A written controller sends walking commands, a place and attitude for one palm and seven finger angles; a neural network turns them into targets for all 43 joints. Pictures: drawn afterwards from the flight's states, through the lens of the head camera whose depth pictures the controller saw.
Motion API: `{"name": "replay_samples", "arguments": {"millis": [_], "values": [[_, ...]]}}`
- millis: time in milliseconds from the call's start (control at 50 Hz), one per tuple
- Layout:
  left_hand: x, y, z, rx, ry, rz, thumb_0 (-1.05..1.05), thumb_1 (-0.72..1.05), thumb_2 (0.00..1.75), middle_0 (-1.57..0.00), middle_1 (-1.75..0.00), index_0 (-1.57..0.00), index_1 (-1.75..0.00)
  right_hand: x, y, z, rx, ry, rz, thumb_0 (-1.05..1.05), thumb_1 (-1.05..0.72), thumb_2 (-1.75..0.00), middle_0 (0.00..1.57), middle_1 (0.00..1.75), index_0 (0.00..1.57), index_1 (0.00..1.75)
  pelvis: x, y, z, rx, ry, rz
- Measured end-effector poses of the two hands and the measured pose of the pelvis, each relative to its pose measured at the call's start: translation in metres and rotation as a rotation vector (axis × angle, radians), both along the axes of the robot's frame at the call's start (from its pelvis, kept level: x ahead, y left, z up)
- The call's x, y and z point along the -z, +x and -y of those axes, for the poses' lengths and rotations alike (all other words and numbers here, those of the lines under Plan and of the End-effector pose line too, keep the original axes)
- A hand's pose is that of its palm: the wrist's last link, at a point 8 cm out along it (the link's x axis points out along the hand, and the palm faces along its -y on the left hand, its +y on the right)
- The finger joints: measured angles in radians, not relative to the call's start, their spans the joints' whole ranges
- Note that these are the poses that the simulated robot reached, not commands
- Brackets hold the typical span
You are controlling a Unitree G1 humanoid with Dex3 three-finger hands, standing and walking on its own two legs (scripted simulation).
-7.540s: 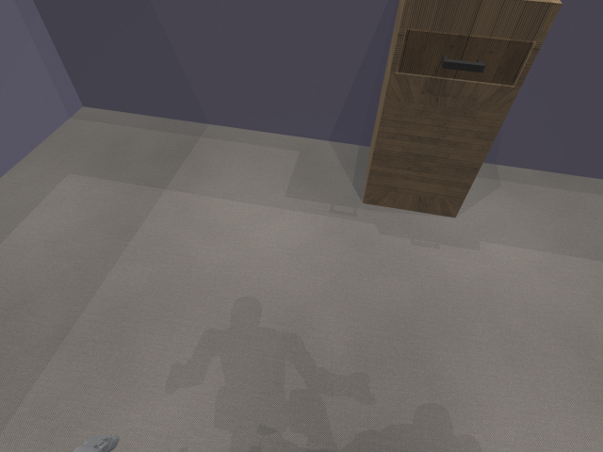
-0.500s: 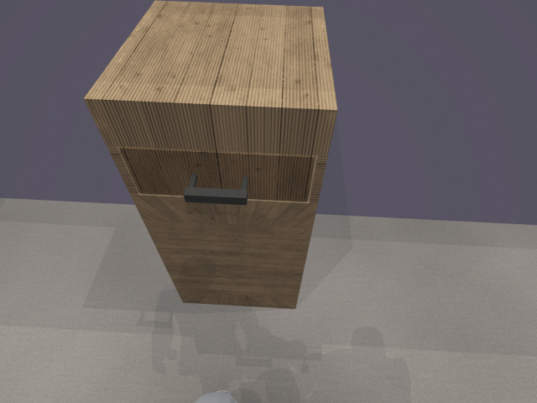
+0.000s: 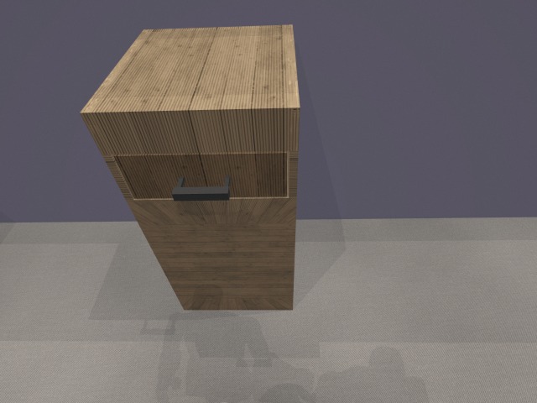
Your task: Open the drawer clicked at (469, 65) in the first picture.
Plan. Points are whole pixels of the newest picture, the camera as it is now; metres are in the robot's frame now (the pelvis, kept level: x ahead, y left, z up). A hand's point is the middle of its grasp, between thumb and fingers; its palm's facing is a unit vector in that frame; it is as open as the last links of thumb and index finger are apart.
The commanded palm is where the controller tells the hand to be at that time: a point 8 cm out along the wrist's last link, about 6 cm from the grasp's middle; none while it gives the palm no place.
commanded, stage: come to a stop and stand still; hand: left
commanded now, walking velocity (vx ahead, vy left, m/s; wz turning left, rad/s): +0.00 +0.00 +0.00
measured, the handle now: (202, 187) +0.57 +0.19 -0.04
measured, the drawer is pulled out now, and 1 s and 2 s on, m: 0.00 0.00 0.00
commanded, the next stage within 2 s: look again from close up in 0.72 s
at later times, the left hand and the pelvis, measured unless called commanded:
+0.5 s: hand out of the picture -0.05 +0.15 -0.17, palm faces +0.05 -0.98 -0.18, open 7.4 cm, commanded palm none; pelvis -0.04 -0.02 +0.01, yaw +0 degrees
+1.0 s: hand out of the picture -0.04 +0.18 -0.18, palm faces +0.02 -0.98 -0.19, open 7.4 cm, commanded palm none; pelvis -0.04 +0.01 +0.00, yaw +0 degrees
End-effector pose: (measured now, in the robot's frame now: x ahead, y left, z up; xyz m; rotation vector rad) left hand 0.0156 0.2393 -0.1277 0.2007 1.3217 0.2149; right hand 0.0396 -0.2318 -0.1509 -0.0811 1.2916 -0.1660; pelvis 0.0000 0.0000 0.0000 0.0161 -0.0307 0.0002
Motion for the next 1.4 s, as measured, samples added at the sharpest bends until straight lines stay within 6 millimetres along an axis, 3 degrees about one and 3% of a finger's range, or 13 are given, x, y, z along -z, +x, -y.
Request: {"name": "replay_samples", "arguments": {"millis": [120,180,320,500,800,940,1160,1400], "values": [[0.000,-0.020,0.030,0.003,-0.045,-0.039,0.01,0.90,0.90,-0.20,-0.30,-0.20,-0.30,-0.004,-0.060,0.018,0.035,-0.015,-0.114,0.00,-0.92,-0.90,0.20,0.30,0.20,0.30,-0.007,-0.009,0.011,0.002,0.004,-0.012],[0.007,-0.027,0.033,-0.002,-0.053,-0.057,0.02,0.93,0.90,-0.20,-0.30,-0.20,-0.30,-0.003,-0.083,0.018,0.030,-0.030,-0.172,0.00,-0.92,-0.90,0.20,0.30,0.20,0.30,-0.003,-0.014,0.013,-0.003,-0.014,-0.020],[0.014,-0.046,0.036,-0.034,-0.084,-0.076,0.02,0.93,0.90,-0.20,-0.30,-0.20,-0.30,-0.008,-0.110,-0.001,-0.006,-0.011,-0.229,0.01,-0.91,-0.90,0.20,0.30,0.20,0.30,-0.005,-0.029,0.017,-0.008,-0.013,-0.007],[0.012,-0.068,0.041,-0.031,-0.094,-0.091,0.01,0.91,0.90,-0.20,-0.30,-0.20,-0.30,-0.004,-0.101,-0.019,-0.013,0.034,-0.151,0.00,-0.91,-0.90,0.20,0.30,0.20,0.30,-0.007,-0.042,0.016,-0.001,-0.011,0.001],[0.013,-0.082,0.041,-0.038,-0.113,-0.113,0.01,0.91,0.90,-0.20,-0.30,-0.19,-0.30,-0.008,-0.111,-0.018,-0.009,0.009,-0.163,0.00,-0.91,-0.90,0.20,0.30,0.20,0.30,-0.007,-0.044,0.008,0.002,-0.009,-0.012],[0.019,-0.074,0.025,0.001,-0.095,-0.084,0.01,0.90,0.90,-0.20,-0.30,-0.20,-0.30,-0.003,-0.097,-0.023,-0.023,0.005,-0.110,0.00,-0.91,-0.90,0.20,0.30,0.20,0.30,0.002,-0.043,-0.005,-0.005,-0.035,-0.016],[0.011,-0.031,-0.014,0.012,-0.047,0.017,0.01,0.91,0.90,-0.20,-0.30,-0.19,-0.30,-0.003,-0.073,-0.042,-0.061,-0.001,-0.059,0.02,-0.93,-0.90,0.20,0.30,0.20,0.30,0.000,-0.030,-0.025,-0.007,-0.016,-0.011],[0.012,-0.029,-0.013,0.013,-0.061,-0.012,0.00,0.91,0.90,-0.20,-0.30,-0.19,-0.30,-0.007,-0.057,-0.038,-0.063,-0.022,-0.053,0.01,-0.92,-0.90,0.20,0.30,0.20,0.30,-0.002,-0.021,-0.027,-0.001,-0.012,-0.006]]}}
